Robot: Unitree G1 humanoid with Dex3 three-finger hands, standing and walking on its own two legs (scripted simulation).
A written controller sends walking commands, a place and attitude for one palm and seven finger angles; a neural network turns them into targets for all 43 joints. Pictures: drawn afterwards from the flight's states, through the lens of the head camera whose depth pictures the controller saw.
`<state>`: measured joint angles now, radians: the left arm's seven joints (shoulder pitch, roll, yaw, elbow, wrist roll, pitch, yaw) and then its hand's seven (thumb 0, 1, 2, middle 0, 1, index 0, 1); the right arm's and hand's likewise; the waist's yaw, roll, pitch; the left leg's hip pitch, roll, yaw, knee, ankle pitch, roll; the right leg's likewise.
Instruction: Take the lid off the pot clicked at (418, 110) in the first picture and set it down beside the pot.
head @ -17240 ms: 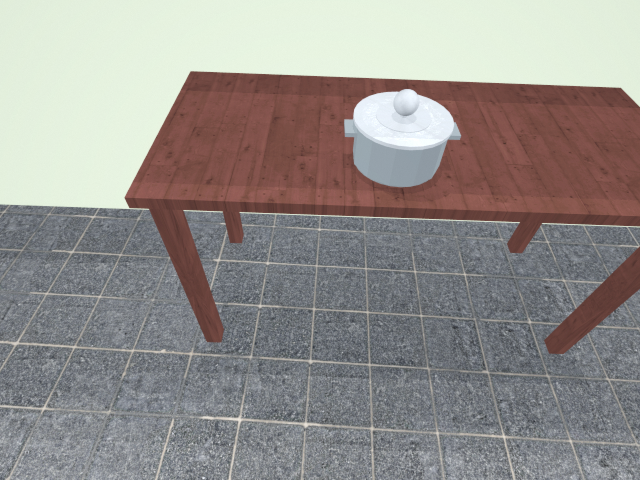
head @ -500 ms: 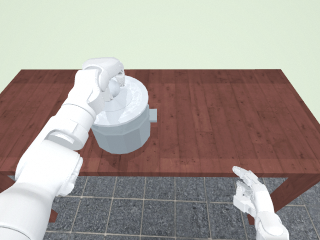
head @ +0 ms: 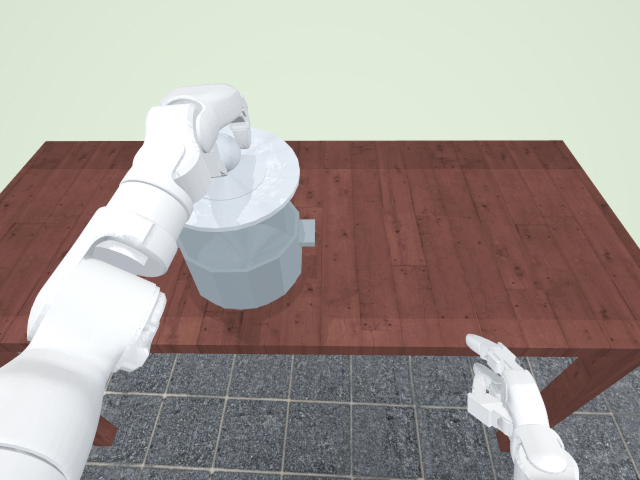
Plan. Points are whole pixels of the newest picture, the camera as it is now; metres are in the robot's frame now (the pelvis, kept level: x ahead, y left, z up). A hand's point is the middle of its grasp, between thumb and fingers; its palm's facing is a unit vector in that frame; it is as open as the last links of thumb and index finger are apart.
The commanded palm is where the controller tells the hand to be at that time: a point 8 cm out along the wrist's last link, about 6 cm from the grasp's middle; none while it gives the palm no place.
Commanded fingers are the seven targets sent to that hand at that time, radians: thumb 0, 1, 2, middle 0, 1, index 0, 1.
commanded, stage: lift the lid straight up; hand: left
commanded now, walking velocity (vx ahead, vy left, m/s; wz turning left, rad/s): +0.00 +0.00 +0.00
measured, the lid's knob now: (221, 153) +0.50 +0.12 +0.17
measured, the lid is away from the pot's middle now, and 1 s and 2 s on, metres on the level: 0.00 0.02 0.16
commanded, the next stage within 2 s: move the lid sideways beside the pot in 0.72 s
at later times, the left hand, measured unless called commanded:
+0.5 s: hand (210, 120) +0.47 +0.12 +0.23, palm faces -0.23 -0.04 -0.97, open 8.2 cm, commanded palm +0.47 +0.12 +0.30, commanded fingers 0.00 0.57 1.06 -0.81 -1.02 -0.81 -1.00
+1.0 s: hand (193, 116) +0.48 +0.14 +0.24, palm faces -0.22 -0.06 -0.97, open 8.2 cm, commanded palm +0.47 +0.15 +0.30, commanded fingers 0.00 0.57 1.06 -0.81 -1.02 -0.81 -1.00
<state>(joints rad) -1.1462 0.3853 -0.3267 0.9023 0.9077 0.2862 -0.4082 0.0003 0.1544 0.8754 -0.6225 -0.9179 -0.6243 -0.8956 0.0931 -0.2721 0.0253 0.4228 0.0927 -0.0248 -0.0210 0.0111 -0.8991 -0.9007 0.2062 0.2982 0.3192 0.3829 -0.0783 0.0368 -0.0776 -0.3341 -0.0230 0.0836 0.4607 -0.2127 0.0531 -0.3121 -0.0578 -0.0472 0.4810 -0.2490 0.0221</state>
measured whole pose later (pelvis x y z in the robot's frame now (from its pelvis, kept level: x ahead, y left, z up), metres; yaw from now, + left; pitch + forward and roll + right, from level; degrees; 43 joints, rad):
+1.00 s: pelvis +0.00 +0.00 +0.00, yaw +0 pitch +5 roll +0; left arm -1.26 0.44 -0.27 0.94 0.95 0.28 -0.48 0.00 0.15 0.88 -0.63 -0.92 -0.63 -0.90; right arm 0.09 -0.27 0.04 0.42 0.08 -0.03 -0.03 0.01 -0.90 -0.90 0.21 0.30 0.30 0.37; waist -0.09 0.04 -0.07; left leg -0.33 -0.02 0.09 0.44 -0.20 0.05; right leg -0.31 -0.06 -0.04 0.46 -0.24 0.02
